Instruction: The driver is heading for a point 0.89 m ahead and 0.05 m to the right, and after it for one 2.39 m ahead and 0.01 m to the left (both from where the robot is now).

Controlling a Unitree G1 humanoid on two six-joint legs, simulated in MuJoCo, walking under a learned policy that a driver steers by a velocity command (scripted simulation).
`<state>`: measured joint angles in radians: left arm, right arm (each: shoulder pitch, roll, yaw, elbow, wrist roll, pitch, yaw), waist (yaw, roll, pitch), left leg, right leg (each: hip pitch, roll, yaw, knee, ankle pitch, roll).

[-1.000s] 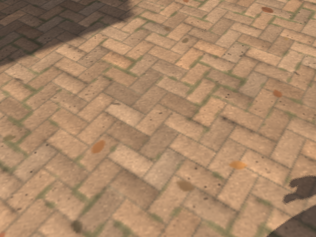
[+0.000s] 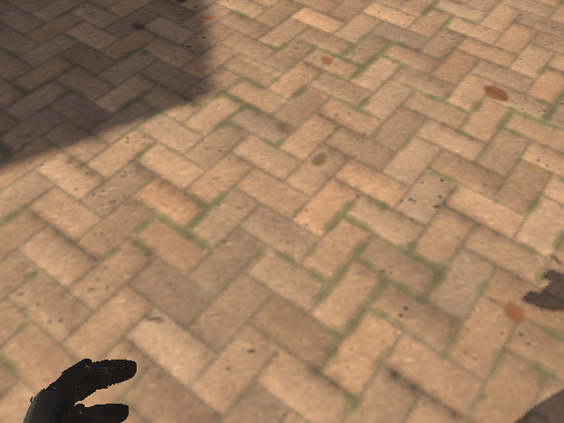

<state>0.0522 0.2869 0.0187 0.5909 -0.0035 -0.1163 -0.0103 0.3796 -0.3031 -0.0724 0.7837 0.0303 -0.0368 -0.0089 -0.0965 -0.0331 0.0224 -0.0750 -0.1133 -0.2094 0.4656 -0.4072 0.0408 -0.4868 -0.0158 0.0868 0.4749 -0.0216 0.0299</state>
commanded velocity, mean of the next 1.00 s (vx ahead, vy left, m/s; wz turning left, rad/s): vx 0.50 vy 0.00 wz -0.09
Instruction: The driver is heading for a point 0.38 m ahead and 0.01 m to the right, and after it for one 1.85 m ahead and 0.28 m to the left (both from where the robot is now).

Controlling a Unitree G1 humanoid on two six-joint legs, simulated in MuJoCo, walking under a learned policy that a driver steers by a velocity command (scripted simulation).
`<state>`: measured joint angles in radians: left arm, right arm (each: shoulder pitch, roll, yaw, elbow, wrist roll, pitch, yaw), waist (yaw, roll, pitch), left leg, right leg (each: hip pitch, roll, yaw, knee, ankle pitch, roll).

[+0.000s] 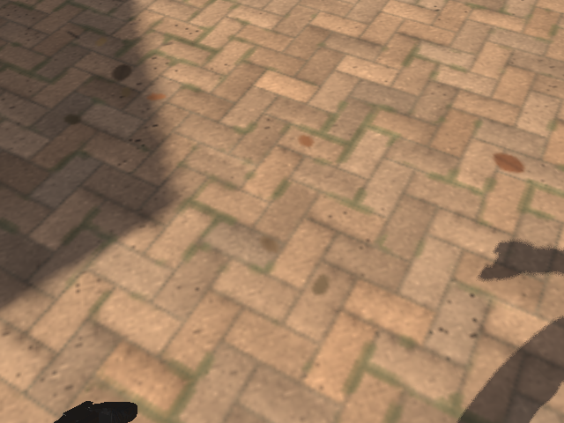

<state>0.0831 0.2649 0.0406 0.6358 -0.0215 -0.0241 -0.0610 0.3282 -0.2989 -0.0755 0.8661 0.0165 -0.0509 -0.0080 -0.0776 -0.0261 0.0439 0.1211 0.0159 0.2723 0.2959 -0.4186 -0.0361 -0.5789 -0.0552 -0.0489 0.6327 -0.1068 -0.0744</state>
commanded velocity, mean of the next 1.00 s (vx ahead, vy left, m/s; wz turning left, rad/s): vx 0.50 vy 0.00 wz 0.10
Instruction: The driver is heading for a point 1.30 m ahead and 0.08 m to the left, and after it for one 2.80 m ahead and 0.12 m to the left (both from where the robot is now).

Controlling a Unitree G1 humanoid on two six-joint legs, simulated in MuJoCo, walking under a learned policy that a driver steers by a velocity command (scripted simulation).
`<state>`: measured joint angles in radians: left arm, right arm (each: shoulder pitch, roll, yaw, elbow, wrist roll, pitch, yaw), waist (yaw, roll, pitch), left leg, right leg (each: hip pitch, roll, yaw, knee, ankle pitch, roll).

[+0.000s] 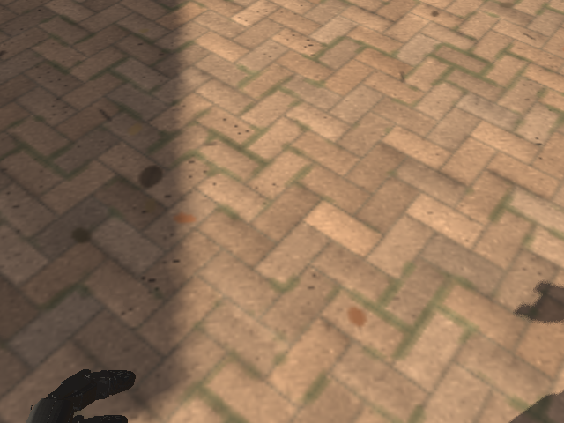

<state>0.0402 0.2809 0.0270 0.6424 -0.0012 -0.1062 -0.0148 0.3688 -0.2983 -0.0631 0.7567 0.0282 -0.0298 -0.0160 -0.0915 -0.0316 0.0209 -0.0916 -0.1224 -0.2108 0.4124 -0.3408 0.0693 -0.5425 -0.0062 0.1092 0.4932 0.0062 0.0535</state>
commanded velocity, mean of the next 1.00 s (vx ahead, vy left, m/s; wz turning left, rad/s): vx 0.50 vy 0.00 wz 0.11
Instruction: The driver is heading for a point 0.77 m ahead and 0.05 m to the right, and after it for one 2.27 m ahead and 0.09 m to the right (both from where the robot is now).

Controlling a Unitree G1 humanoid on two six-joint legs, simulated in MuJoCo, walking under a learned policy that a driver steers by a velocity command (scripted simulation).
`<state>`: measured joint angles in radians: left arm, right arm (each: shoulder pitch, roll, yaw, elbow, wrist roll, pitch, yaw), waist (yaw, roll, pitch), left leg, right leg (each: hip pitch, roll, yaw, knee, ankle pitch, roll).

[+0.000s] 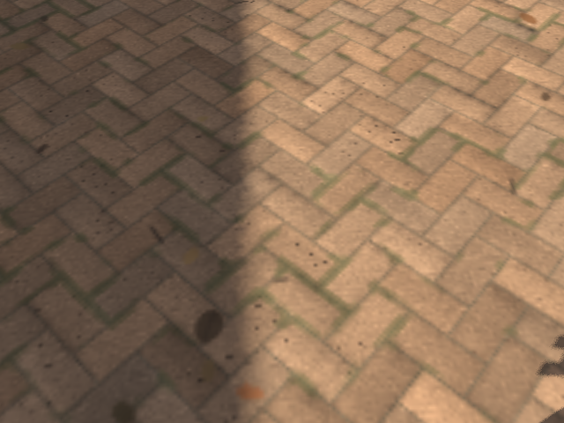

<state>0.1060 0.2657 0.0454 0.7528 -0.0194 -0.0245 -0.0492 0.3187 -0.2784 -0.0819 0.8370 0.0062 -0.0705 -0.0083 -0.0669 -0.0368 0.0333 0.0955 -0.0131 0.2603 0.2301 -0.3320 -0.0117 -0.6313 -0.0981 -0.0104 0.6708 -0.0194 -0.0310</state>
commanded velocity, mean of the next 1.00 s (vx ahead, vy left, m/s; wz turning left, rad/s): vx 0.45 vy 0.00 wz -0.03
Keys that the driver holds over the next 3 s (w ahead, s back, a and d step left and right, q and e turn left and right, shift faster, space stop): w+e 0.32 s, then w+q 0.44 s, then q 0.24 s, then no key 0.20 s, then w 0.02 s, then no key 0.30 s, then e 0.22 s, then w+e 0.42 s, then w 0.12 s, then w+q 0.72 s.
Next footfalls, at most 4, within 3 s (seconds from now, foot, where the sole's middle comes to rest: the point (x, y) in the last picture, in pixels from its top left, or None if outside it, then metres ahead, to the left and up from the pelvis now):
0.08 right None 0.22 -0.12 -0.77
0.60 left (268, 394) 0.54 0.04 -0.77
1.06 right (329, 299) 0.79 -0.14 -0.77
1.38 left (242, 334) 0.70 0.10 -0.77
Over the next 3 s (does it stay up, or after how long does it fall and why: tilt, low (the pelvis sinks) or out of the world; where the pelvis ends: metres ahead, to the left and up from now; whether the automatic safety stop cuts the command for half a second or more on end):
stays up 1.23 -0.10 0.01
